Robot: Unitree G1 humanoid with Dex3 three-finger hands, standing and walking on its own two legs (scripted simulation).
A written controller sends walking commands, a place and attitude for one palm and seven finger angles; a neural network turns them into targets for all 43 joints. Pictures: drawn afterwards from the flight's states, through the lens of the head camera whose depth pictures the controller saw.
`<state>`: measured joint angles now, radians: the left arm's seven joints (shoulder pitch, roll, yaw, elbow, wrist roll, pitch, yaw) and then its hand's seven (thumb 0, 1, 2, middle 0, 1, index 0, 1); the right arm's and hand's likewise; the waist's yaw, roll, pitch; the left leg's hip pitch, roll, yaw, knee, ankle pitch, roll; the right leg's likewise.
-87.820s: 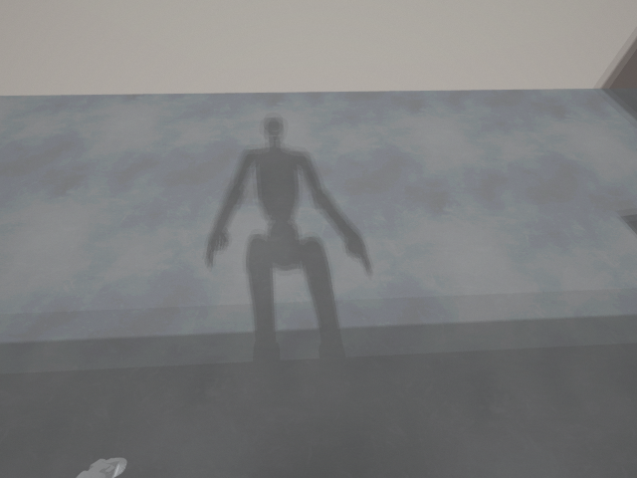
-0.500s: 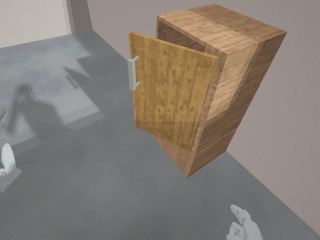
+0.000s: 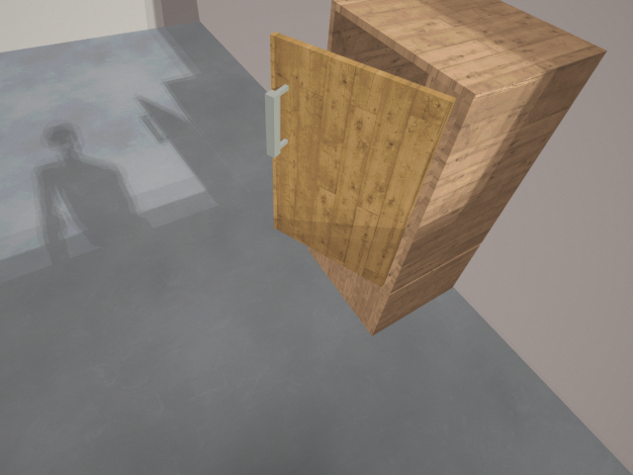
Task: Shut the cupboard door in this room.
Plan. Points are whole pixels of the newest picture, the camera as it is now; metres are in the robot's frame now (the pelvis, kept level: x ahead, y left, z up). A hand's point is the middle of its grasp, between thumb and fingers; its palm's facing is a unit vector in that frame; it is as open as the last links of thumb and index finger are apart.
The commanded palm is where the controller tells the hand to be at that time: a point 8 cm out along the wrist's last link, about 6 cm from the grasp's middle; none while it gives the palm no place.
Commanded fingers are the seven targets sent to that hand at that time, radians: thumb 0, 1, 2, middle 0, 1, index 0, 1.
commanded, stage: let the arm hang, fingers relaxed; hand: left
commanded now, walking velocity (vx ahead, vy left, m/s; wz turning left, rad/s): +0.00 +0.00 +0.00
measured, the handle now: (278, 121) +0.82 +0.14 -0.04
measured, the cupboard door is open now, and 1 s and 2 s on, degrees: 25 25 25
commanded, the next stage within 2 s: look to check the result in 0.60 s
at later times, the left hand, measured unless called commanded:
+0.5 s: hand out of the picture -0.01 +0.15 -0.18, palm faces +0.01 -0.99 -0.16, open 7.4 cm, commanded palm none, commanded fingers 0.00 0.90 0.90 -0.20 -0.30 -0.20 -0.30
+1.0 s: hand out of the picture -0.04 +0.14 -0.17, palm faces +0.02 -0.98 -0.18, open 7.4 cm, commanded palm none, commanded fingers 0.00 0.90 0.90 -0.20 -0.30 -0.20 -0.30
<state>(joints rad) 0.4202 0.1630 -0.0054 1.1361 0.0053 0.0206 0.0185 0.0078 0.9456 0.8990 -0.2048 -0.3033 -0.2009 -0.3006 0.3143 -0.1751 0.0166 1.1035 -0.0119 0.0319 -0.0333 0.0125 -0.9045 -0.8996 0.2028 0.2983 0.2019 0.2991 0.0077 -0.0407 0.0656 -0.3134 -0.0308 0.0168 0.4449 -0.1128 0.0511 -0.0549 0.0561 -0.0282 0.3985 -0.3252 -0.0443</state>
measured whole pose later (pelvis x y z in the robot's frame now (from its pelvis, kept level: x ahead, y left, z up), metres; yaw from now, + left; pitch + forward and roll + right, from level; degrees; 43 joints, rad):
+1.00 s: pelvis +0.02 -0.01 +0.00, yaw -1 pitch -2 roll +0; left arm 0.38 0.12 0.00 1.15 0.01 -0.01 0.05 0.00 0.91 0.90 -0.20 -0.30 -0.20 -0.30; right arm 0.29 -0.13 0.01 1.14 -0.01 0.01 -0.04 0.01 -0.90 -0.90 0.20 0.30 0.20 0.30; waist 0.00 -0.01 0.05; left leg -0.25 -0.02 0.03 0.42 -0.13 0.03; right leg 0.00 0.06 -0.01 0.37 -0.34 -0.06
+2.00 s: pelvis +0.02 -0.05 -0.01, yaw +19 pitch +2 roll -2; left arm 0.12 0.26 0.07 0.83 0.02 0.03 0.01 0.00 0.91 0.90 -0.20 -0.30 -0.20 -0.30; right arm 0.21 -0.24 -0.07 0.92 -0.04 0.07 0.00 0.01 -0.90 -0.90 0.21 0.30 0.21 0.30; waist -0.04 0.04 0.07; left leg -0.42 -0.06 -0.18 0.51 -0.11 -0.01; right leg -0.32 0.00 0.01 0.67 -0.41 0.04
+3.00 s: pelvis +0.03 -0.10 -0.02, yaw +59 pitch -1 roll +1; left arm 0.22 0.23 0.07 0.87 0.02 0.05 0.01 0.00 0.90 0.90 -0.20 -0.30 -0.20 -0.30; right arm 0.16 -0.19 -0.05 0.89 -0.03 0.05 0.02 0.01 -0.90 -0.90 0.20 0.30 0.20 0.30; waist 0.00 -0.08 0.11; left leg -0.30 -0.01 0.04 0.65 -0.33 0.02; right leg -0.41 -0.15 -0.12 0.92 -0.50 0.06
